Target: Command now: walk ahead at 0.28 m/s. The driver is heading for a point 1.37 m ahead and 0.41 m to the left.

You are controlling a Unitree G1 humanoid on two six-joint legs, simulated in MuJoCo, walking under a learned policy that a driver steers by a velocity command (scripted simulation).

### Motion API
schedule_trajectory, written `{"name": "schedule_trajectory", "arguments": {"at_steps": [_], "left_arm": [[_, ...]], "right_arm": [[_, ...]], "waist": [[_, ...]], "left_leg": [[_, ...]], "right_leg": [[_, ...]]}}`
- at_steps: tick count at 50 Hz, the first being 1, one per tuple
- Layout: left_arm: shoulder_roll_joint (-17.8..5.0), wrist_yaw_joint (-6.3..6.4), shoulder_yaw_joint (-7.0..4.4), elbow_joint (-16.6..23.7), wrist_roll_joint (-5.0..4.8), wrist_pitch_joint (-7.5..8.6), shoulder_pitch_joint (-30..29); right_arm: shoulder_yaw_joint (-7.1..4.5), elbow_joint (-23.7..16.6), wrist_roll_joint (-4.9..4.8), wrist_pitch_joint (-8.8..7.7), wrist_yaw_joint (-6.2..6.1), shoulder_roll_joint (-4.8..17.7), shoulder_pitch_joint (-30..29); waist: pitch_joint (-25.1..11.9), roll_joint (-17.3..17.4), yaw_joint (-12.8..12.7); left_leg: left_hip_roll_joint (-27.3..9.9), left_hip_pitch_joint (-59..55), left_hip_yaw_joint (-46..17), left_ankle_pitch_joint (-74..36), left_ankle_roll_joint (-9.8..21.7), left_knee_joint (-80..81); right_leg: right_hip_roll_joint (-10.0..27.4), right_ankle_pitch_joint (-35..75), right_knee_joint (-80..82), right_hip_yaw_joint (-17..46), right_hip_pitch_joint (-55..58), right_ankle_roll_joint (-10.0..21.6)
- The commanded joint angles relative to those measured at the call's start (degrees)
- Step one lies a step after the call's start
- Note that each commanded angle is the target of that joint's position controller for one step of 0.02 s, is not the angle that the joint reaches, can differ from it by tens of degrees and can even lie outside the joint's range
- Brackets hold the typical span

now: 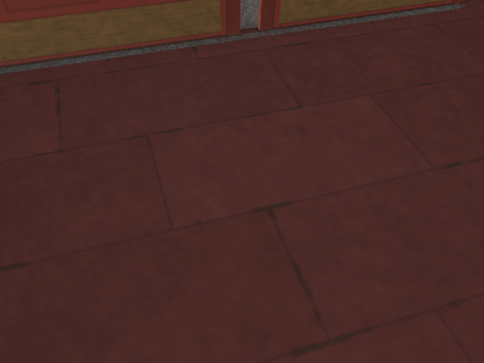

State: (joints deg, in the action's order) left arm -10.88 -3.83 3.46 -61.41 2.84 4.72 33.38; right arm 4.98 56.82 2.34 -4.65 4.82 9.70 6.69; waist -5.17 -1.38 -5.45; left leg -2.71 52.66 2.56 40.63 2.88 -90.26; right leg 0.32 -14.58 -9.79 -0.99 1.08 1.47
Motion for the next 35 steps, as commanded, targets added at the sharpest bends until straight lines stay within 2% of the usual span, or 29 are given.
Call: {"name": "schedule_trajectory", "arguments": {"at_steps": [1, 3, 5, 6, 7, 8, 9, 10, 11, 12, 13, 14, 15, 16, 17, 18, 19, 20, 21, 23, 25, 26, 28, 30, 31, 32, 33, 34, 35], "left_arm": [[-5.1, 0.49, -0.46, 0.6, -0.59, 0.51, 3.8], [-6.2, 0.69, -0.17, 2.4, -0.91, 0.73, 0.3], [-10.2, 1.87, -1.03, 4.3, -0.88, 2.07, -0.7], [-11.3, 2.42, -1.47, 4.6, -1.01, 2.60, -0.3], [-10.7, 2.47, -1.73, 5.5, -0.84, 2.69, -1.8], [-8.2, 1.83, -1.78, 6.8, 0.05, 2.17, -4.9], [-5.2, 1.15, -1.98, 9.7, 1.23, 1.03, -14.3], [-4.8, 0.59, -3.80, 9.6, 0.26, 1.06, -18.1], [-4.2, 0.42, -4.11, 10.3, 0.25, 2.10, -19.0], [-3.4, 0.83, -3.82, 12.4, 0.63, 2.29, -20.3], [-2.7, 1.25, -3.41, 15.2, 1.33, 1.59, -22.6], [-2.4, 1.37, -3.16, 16.0, 2.15, 0.38, -23.7], [-1.5, 1.51, -3.11, 15.5, 2.58, -0.60, -22.8], [-2.0, 1.30, -3.18, 14.7, 2.87, -0.80, -23.5], [-3.2, 1.50, -3.73, 14.8, 1.49, -0.35, -25.3], [-3.4, 0.91, -3.92, 15.3, 0.55, 0.27, -27.4], [-3.6, 0.15, -3.91, 16.0, -0.01, 0.56, -30.9], [-3.5, -0.72, -4.00, 16.9, 0.88, 0.76, -33.2], [-3.2, -0.85, -4.03, 18.2, 1.21, 0.84, -36.7], [-1.8, -1.14, -3.65, 19.3, 1.35, 0.24, -41.1], [-0.1, -1.39, -3.46, 20.8, 0.75, -0.47, -46.0], [0.6, -1.35, -3.46, 21.4, 0.41, -0.78, -47.3], [-0.8, -0.95, -4.77, 23.2, 0.16, -1.15, -49.0], [-1.5, -0.23, -5.77, 23.8, -0.15, -1.30, -48.8], [-2.2, 0.25, -6.38, 24.1, -0.21, -1.23, -48.7], [-3.0, 0.74, -7.04, 23.8, -0.55, -1.14, -48.3], [-4.0, 1.37, -7.59, 22.8, -1.55, -0.63, -44.9], [-6.2, 2.54, -8.72, 20.5, -2.13, 0.35, -37.7], [-7.7, 2.99, -8.98, 17.8, -0.76, 0.95, -27.8]], "right_arm": [[-0.26, -8.0, 0.97, -1.18, -0.62, -0.5, -10.0], [-0.46, -9.0, 0.91, -0.83, -0.20, 0.5, -8.4], [-1.75, -10.6, -0.26, -0.70, -0.20, 4.0, -5.5], [-2.24, -10.9, -0.67, -0.64, -0.63, 5.6, -2.8], [-2.95, -10.3, -0.79, -0.58, -1.21, 8.0, 4.1], [-4.47, -8.2, -0.13, -0.20, -2.33, 12.6, 13.4], [-6.20, -4.5, 2.01, 0.48, -3.69, 17.3, 29.4], [-6.00, -3.1, 2.80, -0.86, -4.01, 16.5, 35.6], [-6.01, -2.3, 1.90, -1.43, -3.13, 14.4, 28.2], [-5.92, -1.6, 1.41, -1.58, -2.15, 10.6, 16.7], [-5.26, -0.8, 1.31, -1.39, -1.98, 6.7, 12.2], [-4.30, 0.8, 1.60, -1.09, -2.16, 2.6, 8.9], [-3.67, 1.4, 1.54, -1.06, -2.56, 0.6, 6.4], [-3.55, 1.9, 1.92, -1.41, -3.04, 0.7, 7.0], [-3.77, 3.4, 2.80, -1.80, -3.21, 1.0, 8.6], [-4.35, 2.3, 3.17, -2.38, -3.47, 2.8, 8.3], [-4.40, 2.2, 3.86, -2.56, -3.47, 2.4, 8.5], [-3.79, 1.0, 3.13, -2.95, -3.71, 1.6, 8.3], [-3.13, 2.0, 2.89, -3.64, -4.02, 0.4, 11.0], [-3.33, 3.5, 0.93, -4.13, -4.03, 2.0, 18.5], [-4.22, 4.8, 0.90, -4.15, -3.14, 4.5, 25.3], [-4.37, 5.2, 0.97, -3.95, -2.93, 5.0, 26.7], [-4.39, 5.4, 0.52, -4.32, -2.50, 5.6, 26.6], [-5.34, 5.5, 0.04, -4.30, -2.42, 7.5, 25.2], [-5.86, 5.9, 0.18, -4.00, -2.51, 8.1, 25.3], [-6.56, 6.1, 0.23, -3.41, -2.64, 9.3, 25.4], [-7.03, 6.1, 0.73, -2.51, -2.55, 9.8, 25.0], [-7.15, 5.9, 1.52, -2.26, -2.48, 8.4, 26.5], [-5.79, 4.7, 1.71, -2.65, -3.30, 2.6, 30.6]], "waist": [[9.4, -3.5, 0.3], [6.4, -3.4, 2.7], [0.2, -3.3, 5.8], [-3.2, -2.3, 7.0], [-5.4, 0.7, 9.5], [-7.2, 8.6, 12.3], [-7.2, 21.6, 20.2], [-4.7, 20.0, 21.5], [2.9, 14.7, 16.8], [6.8, 6.8, 10.5], [5.8, 1.1, 7.3], [6.3, -0.3, 4.8], [7.4, -0.1, 3.1], [8.0, 0.0, 3.0], [7.8, 0.1, 2.7], [8.0, 2.1, 3.2], [8.3, 2.0, 4.1], [7.2, 3.9, 4.1], [6.5, 4.4, 4.9], [3.9, 4.9, 8.3], [5.1, 6.1, 10.9], [5.7, 6.7, 11.2], [6.1, 6.8, 9.8], [5.3, 7.5, 7.8], [4.5, 7.6, 7.2], [3.2, 7.7, 6.6], [1.6, 7.3, 5.0], [-3.7, 7.2, 3.8], [-16.1, -0.9, 3.5]], "left_leg": [[-0.9, 13.7, -1.1, 0.5, 3.3, 1.5], [0.9, -1.3, -0.4, 0.0, 5.8, 6.5], [3.3, -18.1, -2.2, -9.9, 8.8, 11.2], [2.4, -25.4, -6.7, -16.4, 10.9, 14.7], [0.3, -33.4, -16.1, -15.0, 14.1, 22.8], [-3.4, -40.1, -31.1, -10.2, 18.0, 37.8], [-13.0, -45.7, -57.3, -10.6, 24.9, 60.4], [-13.7, -39.8, -64.8, -2.9, 20.5, 63.7], [-11.5, -32.1, -57.6, -1.3, 17.0, 62.2], [-10.9, -26.8, -46.6, -11.2, 16.6, 59.5], [-11.3, -25.6, -40.2, -13.7, 15.3, 58.9], [-10.6, -22.9, -37.2, -12.5, 14.6, 59.9], [-9.0, -21.8, -33.6, -9.2, 13.3, 62.0], [-8.0, -23.6, -29.8, -9.8, 12.8, 63.5], [-6.9, -23.1, -25.8, -13.4, 10.1, 65.5], [-4.9, -22.2, -18.4, -16.4, 8.8, 68.6], [-4.0, -20.9, -13.9, -21.4, 7.6, 71.9], [-4.0, -20.4, -11.0, -28.7, 7.6, 74.3], [-5.0, -24.2, -10.8, -36.5, 7.3, 74.8], [-5.2, -36.1, -7.1, -44.0, 6.4, 74.6], [-5.9, -41.9, -5.2, -49.1, 6.4, 77.3], [-7.1, -44.2, -5.5, -51.1, 7.0, 78.5], [-9.6, -50.9, -6.4, -58.7, 7.0, 78.0], [-10.8, -57.2, -5.9, -70.3, 6.0, 75.4], [-11.2, -59.7, -5.5, -76.7, 5.7, 73.2], [-11.5, -61.8, -4.9, -83.4, 5.7, 70.7], [-10.8, -60.6, -4.1, -89.3, 5.4, 67.0], [-8.7, -52.4, -4.5, -88.9, 3.6, 61.2], [-4.4, -35.5, -3.9, -69.7, 0.8, 47.9]], "right_leg": [[18.5, 0.7, 7.5, 13.1, 3.1, 12.5], [15.0, 10.3, 6.4, 7.7, -5.6, 10.3], [10.6, 40.4, -1.0, 1.9, -13.6, 8.1], [8.9, 53.0, -7.3, -0.5, -17.1, 6.5], [6.6, 55.7, -16.1, -0.5, -24.2, 5.1], [2.1, 42.3, -28.8, 1.1, -33.3, 4.0], [-4.8, 3.9, -61.2, 6.8, -49.2, 2.0], [-6.3, 6.7, -91.4, 19.1, -54.9, 3.3], [-6.0, 10.5, -99.4, 20.8, -57.9, 5.0], [-5.9, 9.6, -102.1, 17.8, -59.7, 6.2], [-4.4, 7.5, -100.8, 16.2, -59.8, 7.0], [-2.8, 6.6, -101.2, 15.4, -60.2, 8.3], [-2.3, 7.6, -98.9, 15.6, -61.7, 9.5], [-2.2, 7.7, -94.9, 14.1, -63.5, 9.4], [-1.2, 10.5, -92.6, 13.1, -63.0, 9.7], [-0.4, 10.9, -85.0, 9.2, -58.5, 9.9], [1.8, 14.5, -77.9, 6.6, -55.6, 9.4], [3.8, 14.7, -71.4, 2.6, -50.5, 8.3], [5.3, 16.7, -66.8, 2.1, -50.2, 6.2], [5.5, 17.1, -54.0, -0.1, -50.1, 3.1], [3.9, 15.4, -43.4, -3.3, -46.3, 1.3], [3.2, 15.1, -40.7, -3.9, -44.4, 1.3], [2.1, 14.2, -35.3, -3.4, -43.3, 1.6], [0.9, 11.4, -29.3, -3.1, -40.4, 2.2], [0.1, 9.4, -26.4, -3.6, -38.1, 2.7], [-0.8, 9.0, -22.5, -4.8, -34.5, 3.5], [-1.3, 14.2, -16.6, -5.0, -25.8, 5.0], [-0.8, 18.4, -21.2, -3.9, -8.4, 7.4], [7.8, 34.4, -29.0, 3.0, 19.6, 15.5]]}}
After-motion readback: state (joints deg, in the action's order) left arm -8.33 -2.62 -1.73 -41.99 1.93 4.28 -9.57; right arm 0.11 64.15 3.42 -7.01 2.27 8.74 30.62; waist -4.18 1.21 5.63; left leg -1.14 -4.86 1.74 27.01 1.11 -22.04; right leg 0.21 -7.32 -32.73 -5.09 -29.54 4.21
